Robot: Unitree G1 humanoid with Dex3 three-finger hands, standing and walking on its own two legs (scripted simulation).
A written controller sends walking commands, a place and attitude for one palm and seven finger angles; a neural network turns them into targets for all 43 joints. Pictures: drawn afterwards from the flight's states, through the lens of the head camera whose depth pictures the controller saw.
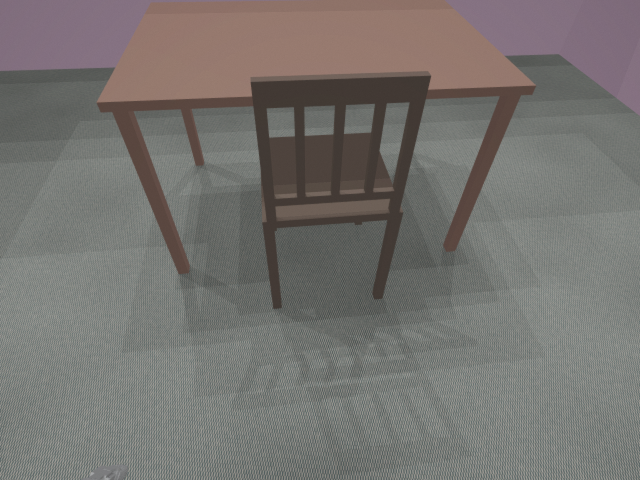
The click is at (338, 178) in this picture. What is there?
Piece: chair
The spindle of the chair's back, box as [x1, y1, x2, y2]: [331, 105, 345, 194]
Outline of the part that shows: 345,105 335,105 331,194 339,193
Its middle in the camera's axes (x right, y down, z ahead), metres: +0.04 -0.22 +0.98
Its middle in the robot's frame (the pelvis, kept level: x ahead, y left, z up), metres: +0.87 +0.00 -0.09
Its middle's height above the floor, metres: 0.68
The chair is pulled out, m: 0.00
